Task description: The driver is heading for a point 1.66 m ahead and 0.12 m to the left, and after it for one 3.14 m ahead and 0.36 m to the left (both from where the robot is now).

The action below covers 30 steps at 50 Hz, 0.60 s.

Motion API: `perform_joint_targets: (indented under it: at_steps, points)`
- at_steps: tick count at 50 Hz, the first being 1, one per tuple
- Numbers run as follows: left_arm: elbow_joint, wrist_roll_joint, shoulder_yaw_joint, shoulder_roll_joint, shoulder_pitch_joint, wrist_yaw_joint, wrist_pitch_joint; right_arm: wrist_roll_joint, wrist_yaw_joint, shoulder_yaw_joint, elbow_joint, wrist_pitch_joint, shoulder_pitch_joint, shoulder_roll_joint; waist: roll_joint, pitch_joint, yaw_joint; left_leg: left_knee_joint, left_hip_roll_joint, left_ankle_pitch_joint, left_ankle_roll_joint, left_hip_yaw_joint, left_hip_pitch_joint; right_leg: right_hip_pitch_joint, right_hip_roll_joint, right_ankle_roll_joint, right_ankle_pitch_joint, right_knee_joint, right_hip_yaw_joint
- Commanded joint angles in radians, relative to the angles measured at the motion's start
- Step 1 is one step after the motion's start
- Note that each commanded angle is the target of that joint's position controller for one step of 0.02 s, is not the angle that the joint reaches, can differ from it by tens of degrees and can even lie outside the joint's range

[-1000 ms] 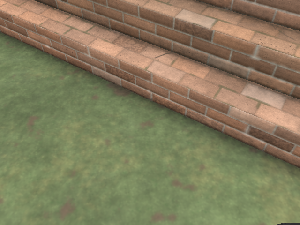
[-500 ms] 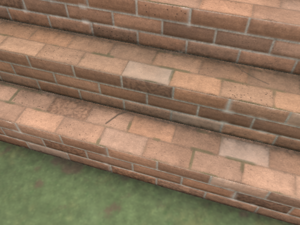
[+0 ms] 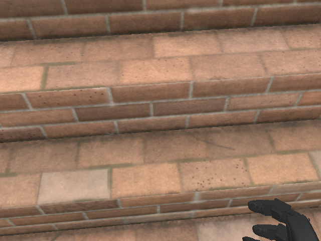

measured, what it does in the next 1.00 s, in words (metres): climbs, turning left: left foot, then right foot 0.22 m higher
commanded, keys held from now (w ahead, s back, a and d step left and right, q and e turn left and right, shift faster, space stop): w+e+shift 0.30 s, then w+q+shift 0.70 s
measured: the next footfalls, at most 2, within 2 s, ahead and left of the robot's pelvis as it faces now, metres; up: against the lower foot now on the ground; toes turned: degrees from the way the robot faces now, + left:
left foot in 0.02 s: +0.07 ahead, +0.19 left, +0.00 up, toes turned -1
right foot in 0.30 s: +0.33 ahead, -0.14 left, +0.22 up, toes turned -16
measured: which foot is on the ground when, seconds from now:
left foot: up 0.00-0.00, down 0.02-0.32, up 0.34-0.86, down 0.88-1.00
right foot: down 0.00-0.02, up 0.04-0.28, down 0.30-0.84, up 0.86-1.00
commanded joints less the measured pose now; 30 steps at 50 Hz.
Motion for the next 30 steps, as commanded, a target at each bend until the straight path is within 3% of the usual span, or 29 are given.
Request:
perform_joint_targets:
  at_steps: [1, 2, 3, 4, 5, 6, 7, 8, 9, 10, 11, 12, 13, 14, 15, 16, 17, 18, 19, 20, 21, 22, 23, 24, 25, 26, 27, 28, 30]
  points:
    - [-0.184, -0.009, -0.001, 0.041, -0.327, -0.003, -0.042, 0.004, -0.028, -0.093, 0.114, -0.026, 0.481, -0.182, 0.166, -0.228, -0.313, -0.462, 0.079, 0.560, 0.037, 0.045, 0.756, -0.384, -0.062, 0.083, 0.348, 0.754, 0.013]
    - [-0.240, -0.009, -0.024, -0.029, -0.278, 0.018, -0.050, -0.028, -0.006, -0.096, 0.122, -0.026, 0.369, -0.208, 0.277, -0.128, -0.132, -0.230, 0.265, 1.161, 0.096, -0.103, 0.914, -0.805, -0.047, 0.096, -0.215, 1.020, -0.080]
    - [-0.247, -0.006, -0.040, -0.034, -0.186, 0.040, -0.028, -0.068, 0.016, -0.103, 0.107, -0.020, 0.351, -0.174, 0.173, -0.219, -0.091, -0.141, 0.383, 1.234, 0.179, -0.132, 0.960, -0.948, -0.124, 0.087, -0.340, 1.240, -0.135]
    - [-0.284, -0.002, -0.053, -0.059, -0.205, 0.056, -0.004, -0.093, 0.022, -0.105, 0.115, -0.027, 0.354, -0.140, 0.098, -0.230, -0.079, -0.183, 0.435, 0.939, 0.193, -0.156, 0.902, -1.021, -0.178, 0.068, -0.380, 1.395, -0.079]
    - [-0.352, 0.015, -0.066, -0.087, -0.293, 0.062, 0.013, -0.078, 0.025, -0.097, 0.142, -0.037, 0.325, -0.098, 0.063, -0.146, -0.053, -0.299, 0.426, 0.631, 0.142, -0.096, 0.738, -1.060, -0.223, 0.058, -0.414, 1.399, -0.051]
    - [-0.441, 0.030, -0.079, -0.099, -0.434, 0.061, 0.022, -0.069, 0.031, -0.094, 0.160, -0.051, 0.267, -0.107, 0.086, -0.022, -0.040, -0.416, 0.396, 0.521, 0.092, -0.012, 0.561, -1.102, -0.246, 0.065, -0.456, 1.384, -0.083]
    - [-0.495, 0.041, -0.087, -0.124, -0.509, 0.066, 0.046, -0.059, 0.033, -0.114, 0.202, -0.062, 0.285, -0.169, 0.175, 0.019, -0.057, -0.539, 0.416, 0.484, 0.112, 0.020, 0.493, -1.149, -0.234, 0.068, -0.504, 1.597, -0.147]
    - [-0.549, 0.050, -0.081, -0.103, -0.568, 0.069, 0.057, -0.040, 0.042, -0.110, 0.226, -0.065, 0.263, -0.162, 0.127, 0.075, -0.023, -0.590, 0.379, 0.479, 0.065, 0.131, 0.409, -1.134, -0.261, 0.054, -0.499, 1.539, -0.131]
    - [-0.566, 0.052, -0.075, -0.087, -0.612, 0.072, 0.065, -0.027, 0.044, -0.108, 0.246, -0.061, 0.281, -0.147, 0.100, 0.079, -0.027, -0.606, 0.315, 0.545, 0.046, 0.202, 0.424, -1.148, -0.248, 0.045, -0.497, 1.506, -0.183]
    - [-0.600, 0.062, -0.084, -0.119, -0.679, 0.070, 0.068, -0.035, 0.043, -0.108, 0.291, -0.054, 0.330, -0.134, 0.148, 0.077, -0.052, -0.602, 0.281, 0.739, 0.055, 0.267, 0.481, -1.215, -0.232, 0.043, -0.538, 1.599, -0.225]
    - [-0.633, 0.060, -0.097, -0.127, -0.685, 0.065, 0.064, -0.037, 0.048, -0.107, 0.313, -0.044, 0.347, -0.135, 0.119, 0.066, -0.019, -0.611, 0.223, 0.729, 0.028, 0.318, 0.527, -1.223, -0.277, 0.037, -0.555, 1.395, -0.243]
    - [-0.666, 0.071, -0.113, -0.158, -0.686, 0.053, 0.068, -0.033, 0.042, -0.109, 0.342, -0.027, 0.379, -0.140, 0.119, 0.027, 0.002, -0.619, 0.195, 0.828, 0.022, 0.339, 0.520, -1.156, -0.292, 0.022, -0.521, 1.309, -0.256]
    - [-0.617, 0.055, -0.108, -0.099, -0.542, 0.030, 0.079, -0.013, 0.048, -0.117, 0.256, -0.009, 0.185, -0.198, 0.079, -0.091, 0.110, -0.636, 0.097, 1.161, 0.050, 0.421, 0.242, -0.629, -0.227, 0.037, -0.350, 0.878, -0.371]
    - [-0.553, 0.033, -0.092, -0.044, -0.391, 0.020, 0.107, 0.040, 0.031, -0.154, 0.190, -0.018, 0.238, -0.343, 0.132, -0.394, 0.109, -0.460, 0.105, 1.466, 0.126, 0.345, 0.222, -0.189, -0.134, 0.043, -0.180, 0.775, -0.315]
    - [-0.466, 0.019, -0.049, 0.015, -0.131, 0.016, 0.138, 0.028, 0.051, -0.185, 0.142, -0.028, 0.226, -0.473, 0.207, -0.549, 0.168, -0.223, 0.212, 1.879, 0.166, 0.303, 0.318, -0.039, -0.057, 0.064, -0.285, 0.791, -0.360]
    - [-0.411, 0.053, -0.018, 0.082, 0.052, 0.012, 0.144, 0.062, 0.065, -0.194, 0.110, -0.049, 0.206, -0.473, 0.223, -0.624, 0.226, 0.118, 0.283, 2.223, 0.185, 0.218, 0.316, 0.048, 0.013, 0.003, -0.373, 0.705, -0.234]
    - [-0.413, 0.056, 0.017, 0.157, -0.023, 0.025, 0.138, 0.082, 0.090, -0.186, 0.040, -0.064, 0.121, -0.413, -0.029, -0.597, 0.229, 0.566, 0.103, 1.650, 0.099, 0.198, 0.061, 0.153, -0.132, -0.093, -0.360, 0.298, 0.183]
    - [-0.357, 0.028, 0.052, 0.221, -0.025, 0.028, 0.123, 0.048, 0.123, -0.143, 0.002, -0.068, 0.096, -0.222, -0.347, -0.645, 0.173, 1.195, -0.157, 0.112, 0.013, 0.126, -0.167, 0.219, -0.355, -0.106, -0.196, -0.134, 0.610]
    - [-0.315, 0.036, 0.060, 0.195, -0.040, 0.023, 0.104, 0.012, 0.082, -0.113, -0.039, -0.060, 0.061, -0.068, -0.227, -0.686, 0.098, 1.614, -0.158, 0.091, 0.040, -0.106, -0.331, 0.248, -0.398, -0.069, -0.284, -0.112, 0.652]
    - [-0.255, 0.054, 0.054, 0.181, -0.032, 0.014, 0.078, 0.008, 0.044, -0.085, -0.107, -0.034, -0.037, 0.012, -0.091, -0.541, 0.072, 1.737, -0.133, 0.033, 0.050, -0.063, -0.485, 0.166, -0.398, -0.051, -0.256, -0.090, 0.540]
    - [-0.190, 0.056, 0.044, 0.184, -0.028, 0.010, 0.045, 0.005, 0.020, -0.044, -0.152, -0.024, -0.074, 0.112, -0.020, -0.342, 0.022, 1.880, -0.149, -0.040, 0.071, -0.117, -0.640, 0.080, -0.418, -0.063, 0.071, -0.105, 0.460]
    - [-0.109, 0.003, 0.011, 0.073, 0.096, 0.040, 0.029, -0.070, 0.017, -0.055, -0.165, -0.038, -0.196, -0.037, -0.077, -0.175, 0.132, 1.510, -0.142, -0.186, 0.021, 0.017, -0.623, 0.265, -0.251, -0.025, 0.619, -0.021, 0.413]
    - [-0.081, 0.028, -0.001, 0.043, 0.115, 0.063, 0.022, -0.025, 0.022, -0.086, -0.129, -0.043, -0.135, -0.078, -0.037, -0.196, 0.106, 1.448, -0.194, -0.247, 0.006, -0.060, -0.705, 0.485, -0.294, -0.062, 0.951, 0.069, 0.303]
    - [-0.050, 0.034, 0.008, 0.046, 0.180, 0.087, 0.023, 0.022, 0.032, -0.092, -0.104, -0.041, -0.121, -0.100, -0.027, -0.291, 0.138, 1.335, -0.200, -0.315, -0.010, -0.074, -0.620, 0.613, -0.324, -0.085, 1.074, 0.047, 0.274]
    - [0.003, 0.047, 0.016, 0.026, 0.256, 0.106, 0.013, 0.047, 0.047, -0.093, -0.105, -0.036, -0.205, -0.085, -0.040, -0.312, 0.167, 1.288, -0.218, -0.350, -0.009, -0.050, -0.571, 0.698, -0.346, -0.070, 1.242, 0.006, 0.221]
    - [0.085, 0.055, 0.007, -0.039, 0.371, 0.115, 0.011, 0.050, 0.075, -0.078, -0.142, -0.024, -0.365, -0.039, -0.006, -0.297, 0.218, 1.176, -0.224, -0.395, -0.007, 0.032, -0.531, 0.727, -0.338, -0.044, 1.309, -0.087, 0.163]
    - [0.091, 0.084, 0.012, -0.025, 0.377, 0.119, -0.010, 0.078, 0.083, -0.071, -0.147, -0.015, -0.331, -0.007, -0.033, -0.304, 0.173, 1.158, -0.230, -0.433, 0.007, -0.027, -0.588, 0.822, -0.404, -0.045, 1.408, -0.072, 0.160]
    - [0.106, 0.081, 0.006, -0.071, 0.395, 0.122, -0.026, 0.078, 0.092, -0.051, -0.147, 0.005, -0.353, 0.041, -0.034, -0.335, 0.163, 1.051, -0.196, -0.426, 0.024, -0.043, -0.526, 0.796, -0.417, -0.022, 1.254, -0.106, 0.154]
    - [0.124, 0.069, -0.034, -0.192, 0.411, 0.124, -0.058, 0.036, 0.111, -0.021, -0.168, 0.041, -0.461, 0.106, -0.014, -0.231, 0.163, 0.842, -0.170, -0.429, 0.005, -0.002, -0.394, 0.561, -0.395, 0.008, 0.982, -0.249, 0.113]
Velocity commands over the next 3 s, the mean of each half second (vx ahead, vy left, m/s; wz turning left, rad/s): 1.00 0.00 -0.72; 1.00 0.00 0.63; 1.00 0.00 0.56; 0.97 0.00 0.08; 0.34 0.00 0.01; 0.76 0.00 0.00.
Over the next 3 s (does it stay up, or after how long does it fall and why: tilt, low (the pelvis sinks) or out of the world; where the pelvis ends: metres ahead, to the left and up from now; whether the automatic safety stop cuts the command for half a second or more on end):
stays up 0.38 -0.18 0.21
